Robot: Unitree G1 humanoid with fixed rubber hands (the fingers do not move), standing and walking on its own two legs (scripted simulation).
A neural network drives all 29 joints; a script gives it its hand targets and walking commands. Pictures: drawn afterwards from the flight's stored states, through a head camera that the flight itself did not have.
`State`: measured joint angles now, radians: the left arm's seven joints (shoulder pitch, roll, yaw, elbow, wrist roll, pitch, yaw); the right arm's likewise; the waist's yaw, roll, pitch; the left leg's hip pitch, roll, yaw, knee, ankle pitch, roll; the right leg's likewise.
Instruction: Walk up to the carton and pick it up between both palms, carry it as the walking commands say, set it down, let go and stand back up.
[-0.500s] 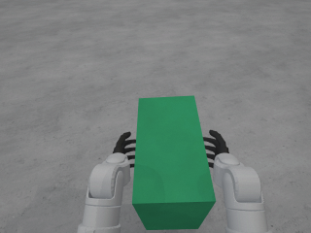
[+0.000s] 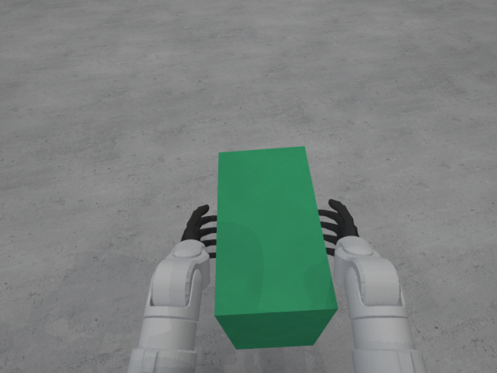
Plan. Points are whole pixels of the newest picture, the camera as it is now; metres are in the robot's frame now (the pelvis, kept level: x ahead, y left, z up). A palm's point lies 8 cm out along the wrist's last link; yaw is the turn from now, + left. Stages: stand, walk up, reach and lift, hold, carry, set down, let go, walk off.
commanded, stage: carry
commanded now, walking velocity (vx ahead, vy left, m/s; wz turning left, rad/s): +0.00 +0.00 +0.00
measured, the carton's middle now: (268, 253) +0.33 +0.01 -0.04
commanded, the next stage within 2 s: none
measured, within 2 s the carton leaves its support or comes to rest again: neither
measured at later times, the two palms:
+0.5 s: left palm (193, 274) +0.25 +0.12 +0.03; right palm (355, 292) +0.24 -0.12 +0.03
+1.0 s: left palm (194, 258) +0.26 +0.12 +0.06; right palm (360, 277) +0.25 -0.12 +0.06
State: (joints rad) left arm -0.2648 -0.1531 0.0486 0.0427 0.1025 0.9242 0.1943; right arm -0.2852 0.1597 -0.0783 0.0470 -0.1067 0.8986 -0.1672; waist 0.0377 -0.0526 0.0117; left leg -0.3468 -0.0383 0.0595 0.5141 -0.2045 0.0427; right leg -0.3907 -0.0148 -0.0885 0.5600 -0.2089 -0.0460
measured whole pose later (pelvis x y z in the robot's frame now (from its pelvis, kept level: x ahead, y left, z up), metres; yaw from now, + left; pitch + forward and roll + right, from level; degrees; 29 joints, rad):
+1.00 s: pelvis -0.03 +0.02 -0.01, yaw -6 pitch +3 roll +0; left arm -0.19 -0.14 0.00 -0.12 0.05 0.97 0.21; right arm -0.20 0.14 -0.01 -0.13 -0.06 0.95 -0.22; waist 0.05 0.03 -0.04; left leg -0.44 0.06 0.22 0.62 -0.24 0.06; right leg -0.45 0.02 -0.04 0.64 -0.30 -0.07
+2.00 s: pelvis +0.40 -0.10 +0.01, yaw -42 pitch +6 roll -4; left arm -0.19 -0.14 -0.07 -0.38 0.02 1.12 0.25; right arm -0.09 0.13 0.01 -0.46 0.02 1.10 -0.29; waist -0.02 0.01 0.01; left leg 0.03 0.07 0.31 0.25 -0.39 0.01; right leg -0.50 0.04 -0.22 0.53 -0.17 0.01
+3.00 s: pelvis +0.82 -0.45 -0.01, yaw -60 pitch +4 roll -1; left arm -0.18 -0.14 0.02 -0.33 0.00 1.14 0.25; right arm -0.19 0.14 0.03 -0.32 0.02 1.16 -0.29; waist 0.02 0.02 -0.01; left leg -0.20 0.10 0.17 0.66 -0.48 -0.02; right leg -0.23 0.01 -0.12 0.58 -0.40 0.02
